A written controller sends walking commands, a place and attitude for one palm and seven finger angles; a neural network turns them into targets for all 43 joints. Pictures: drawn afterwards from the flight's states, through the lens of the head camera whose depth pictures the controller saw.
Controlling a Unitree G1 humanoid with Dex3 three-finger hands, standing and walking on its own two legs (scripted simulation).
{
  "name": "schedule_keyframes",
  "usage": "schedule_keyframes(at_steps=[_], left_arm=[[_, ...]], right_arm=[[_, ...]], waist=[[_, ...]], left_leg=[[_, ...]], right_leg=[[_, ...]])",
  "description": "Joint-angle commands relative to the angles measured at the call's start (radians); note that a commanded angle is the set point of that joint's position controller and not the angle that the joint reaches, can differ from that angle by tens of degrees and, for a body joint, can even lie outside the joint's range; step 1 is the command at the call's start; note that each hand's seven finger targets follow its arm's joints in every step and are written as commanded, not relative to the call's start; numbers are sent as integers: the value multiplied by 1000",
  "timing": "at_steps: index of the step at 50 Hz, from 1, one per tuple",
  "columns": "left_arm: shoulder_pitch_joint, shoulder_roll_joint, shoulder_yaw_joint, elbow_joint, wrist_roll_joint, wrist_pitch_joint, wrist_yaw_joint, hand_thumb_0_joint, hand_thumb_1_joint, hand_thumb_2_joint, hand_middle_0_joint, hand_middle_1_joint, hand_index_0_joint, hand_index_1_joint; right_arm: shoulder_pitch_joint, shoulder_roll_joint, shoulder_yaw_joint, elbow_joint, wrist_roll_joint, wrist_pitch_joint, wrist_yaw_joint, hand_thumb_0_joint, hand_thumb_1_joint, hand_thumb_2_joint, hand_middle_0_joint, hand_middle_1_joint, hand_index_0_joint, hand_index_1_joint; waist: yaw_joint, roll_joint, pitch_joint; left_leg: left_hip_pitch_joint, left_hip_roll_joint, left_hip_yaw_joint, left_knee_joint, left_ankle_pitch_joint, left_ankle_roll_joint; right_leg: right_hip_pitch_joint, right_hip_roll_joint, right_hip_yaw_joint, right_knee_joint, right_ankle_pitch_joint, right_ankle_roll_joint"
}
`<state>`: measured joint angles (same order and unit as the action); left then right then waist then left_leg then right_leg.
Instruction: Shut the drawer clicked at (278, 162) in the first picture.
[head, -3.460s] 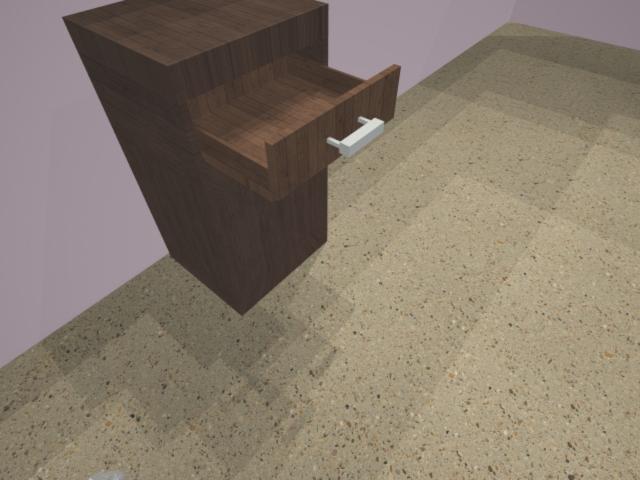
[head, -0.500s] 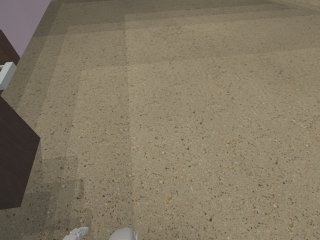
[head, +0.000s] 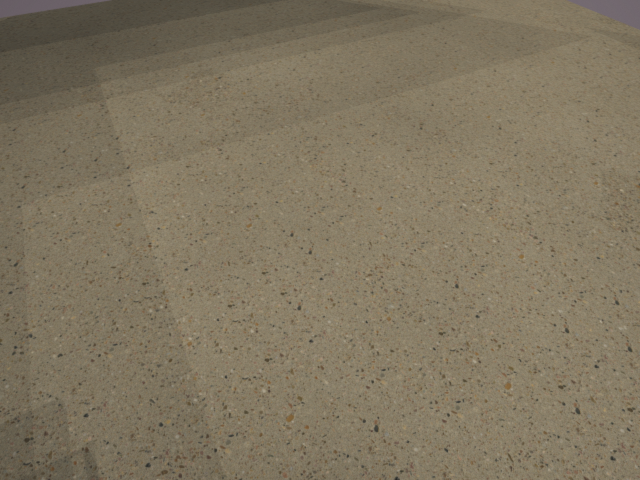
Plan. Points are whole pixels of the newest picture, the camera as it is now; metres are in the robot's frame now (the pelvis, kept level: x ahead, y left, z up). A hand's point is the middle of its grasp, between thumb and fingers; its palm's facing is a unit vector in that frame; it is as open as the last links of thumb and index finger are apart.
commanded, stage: walk around to get in front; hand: left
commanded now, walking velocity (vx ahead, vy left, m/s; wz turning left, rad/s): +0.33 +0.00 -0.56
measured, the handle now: out of the picture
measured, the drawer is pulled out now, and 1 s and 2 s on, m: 0.25 0.25 0.25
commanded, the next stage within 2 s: walk to a spot facing it in 0.96 s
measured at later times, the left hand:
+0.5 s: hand (193, 448) +0.20 +0.21 -0.20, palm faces -0.16 -0.97 -0.16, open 7.4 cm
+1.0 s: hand (336, 249) +0.58 -0.01 -0.17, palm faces -0.55 -0.82 -0.18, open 7.4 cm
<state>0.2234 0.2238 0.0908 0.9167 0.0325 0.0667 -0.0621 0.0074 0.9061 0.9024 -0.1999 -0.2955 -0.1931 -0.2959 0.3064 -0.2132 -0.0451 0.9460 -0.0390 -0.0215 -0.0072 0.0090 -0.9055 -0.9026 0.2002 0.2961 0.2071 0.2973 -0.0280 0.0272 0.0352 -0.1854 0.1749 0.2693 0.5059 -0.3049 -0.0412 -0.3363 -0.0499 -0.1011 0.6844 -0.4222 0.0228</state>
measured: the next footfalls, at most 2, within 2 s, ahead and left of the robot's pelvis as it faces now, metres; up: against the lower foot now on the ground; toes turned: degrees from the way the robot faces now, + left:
right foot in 0.04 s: +0.05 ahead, -0.13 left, +0.00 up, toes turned -8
left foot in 0.42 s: +0.30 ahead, +0.10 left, +0.00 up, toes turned -4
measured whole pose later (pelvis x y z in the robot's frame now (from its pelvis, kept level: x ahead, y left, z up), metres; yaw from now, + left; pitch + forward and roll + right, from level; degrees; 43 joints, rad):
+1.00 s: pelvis +0.36 -0.09 -0.02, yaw -30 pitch +0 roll +0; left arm 0.05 0.18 0.07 0.93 0.04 -0.02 -0.05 0.00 0.91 0.90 -0.20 -0.30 -0.19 -0.30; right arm 0.52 -0.13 -0.04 1.12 -0.03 -0.05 0.00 0.01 -0.91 -0.90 0.20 0.30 0.20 0.30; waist -0.07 0.00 0.10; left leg 0.01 0.21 0.38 0.67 -0.48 -0.07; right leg -0.46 -0.02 -0.17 0.61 -0.14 -0.09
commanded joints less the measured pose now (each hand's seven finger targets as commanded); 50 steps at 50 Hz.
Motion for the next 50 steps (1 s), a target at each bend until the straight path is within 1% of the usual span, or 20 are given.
schedule_keyframes(at_steps=[1,2,3,7,9,17,19,20,21,22,23,25,28,35,42,45,47,48,49,50], left_arm=[[132,146,28,-25,2,-76,19,0,900,900,-200,-300,-200,-300],[253,277,52,9,-4,-86,40,0,900,900,-200,-300,-200,-300],[291,274,54,20,-22,-85,59,0,900,900,-200,-300,-200,-300],[75,152,14,-12,-6,-103,65,0,900,900,-200,-300,-200,-300],[84,151,12,0,-6,-116,61,0,900,900,-200,-300,-200,-300],[94,164,16,40,-4,-121,62,0,900,900,-200,-300,-200,-300],[54,158,22,35,-10,-116,61,0,900,900,-200,-300,-200,-300],[52,120,19,30,-13,-115,57,0,900,900,-200,-300,-200,-300],[110,46,10,16,-26,-104,46,0,900,900,-200,-300,-200,-300],[102,48,1,-10,-19,-107,45,0,900,900,-200,-300,-200,-300],[54,58,7,-1,-12,-104,44,0,900,900,-200,-300,-200,-300],[23,45,12,14,-2,-96,24,0,900,900,-200,-300,-200,-300],[94,5,10,45,3,-67,18,0,900,900,-200,-300,-200,-300],[-46,-20,8,-10,8,-51,10,0,900,900,-200,-300,-200,-300],[-252,-35,-13,-63,1,-68,7,0,900,900,-200,-300,-200,-300],[-228,-20,-11,-54,2,-79,9,0,900,900,-200,-300,-200,-300],[-36,19,0,1,3,-95,17,0,900,900,-200,-300,-200,-300],[127,79,17,52,7,-108,23,0,900,900,-200,-300,-200,-300],[251,201,46,79,5,-120,39,0,900,900,-200,-300,-200,-300],[291,276,55,99,-24,-115,49,0,900,900,-200,-300,-200,-300]], right_arm=[[3,-146,-44,-57,19,-11,4,0,-900,-900,200,300,200,300],[-107,-72,-18,-128,21,-10,17,0,-900,-900,200,300,200,300],[-190,-123,-24,-159,15,-10,11,0,-900,-900,200,300,200,300],[-138,-101,-39,-95,6,-7,22,0,-900,-900,200,300,200,300],[-112,-81,-35,-82,8,-6,24,0,-900,-900,200,300,200,300],[-163,-67,-32,-116,20,-33,30,0,-900,-900,200,300,200,300],[-24,-97,-39,-69,17,-44,16,0,-900,-900,200,300,200,300],[126,-157,-54,-23,13,-53,-1,0,-900,-900,200,300,200,300],[241,-279,-80,4,-6,-58,-11,0,-900,-900,200,300,200,300],[254,-292,-68,-1,1,-44,-11,0,-900,-900,200,300,200,300],[176,-233,-58,-3,5,-46,-17,0,-900,-900,200,300,200,300],[44,-123,-28,-26,7,-56,-18,0,-900,-900,200,300,200,300],[22,-67,-19,-6,15,-74,-23,0,-900,-900,200,300,200,300],[130,-57,-26,59,19,-82,-24,0,-900,-900,200,300,200,300],[226,-71,-24,115,5,-64,-16,0,-900,-900,200,300,200,300],[225,-87,-28,112,4,-58,-16,0,-900,-900,200,300,200,300],[183,-121,-37,96,10,-54,-14,0,-900,-900,200,300,200,300],[156,-121,-34,81,20,-54,-6,0,-900,-900,200,300,200,300],[177,-54,-23,47,36,-55,4,0,-900,-900,200,300,200,300],[129,-32,-16,15,39,-57,-5,0,-900,-900,200,300,200,300]], waist=[[104,-137,-107],[175,-407,-82],[191,-296,-59],[56,-155,49],[44,-148,34],[40,-169,52],[-29,-128,12],[-90,3,-68],[-109,325,-167],[-93,339,-151],[-84,261,-94],[-15,122,64],[36,108,20],[14,52,51],[-47,92,105],[-21,105,79],[73,95,-46],[154,39,-154],[191,-160,-290],[172,-233,-331]], left_leg=[[-264,91,-5,247,-96,20],[-589,-53,-18,547,-337,-27],[-646,-25,-184,631,-276,-7],[-487,1,-215,551,-54,-24],[-444,-23,-181,475,-2,-36],[-229,-81,-167,168,65,-14],[2,-113,-145,35,122,-11],[196,-63,-204,-25,73,0],[357,233,-580,-159,-112,75],[312,339,-760,-282,-285,137],[196,342,-759,-343,-412,131],[-15,253,-554,-366,-316,100],[-41,173,-294,-338,-56,72],[138,186,-146,-344,148,134],[218,199,-24,-279,370,137],[241,200,36,-164,648,122],[228,182,81,103,878,89],[76,152,94,328,769,48],[-268,29,66,636,87,2],[-466,-73,-60,894,-303,-15]], right_leg=[[443,-78,112,-333,2,-82],[539,-338,582,-464,-37,-210],[486,-374,639,-483,-18,-258],[207,-229,379,-478,43,-202],[204,-189,308,-466,191,-194],[133,-163,327,-415,227,-173],[66,-100,281,-274,266,-137],[0,-34,246,-52,292,-110],[-188,106,101,294,-51,-52],[-285,99,133,492,-164,-55],[-318,52,157,608,-88,-61],[-312,-29,142,627,85,-52],[-255,-41,121,590,193,-27],[-429,-80,73,421,291,8],[-345,-46,-23,67,250,-27],[-220,15,-68,-15,194,-71],[41,82,-113,-104,190,-108],[333,66,-79,-154,282,-126],[660,-210,307,-187,341,-217],[722,-379,613,-281,588,-306]])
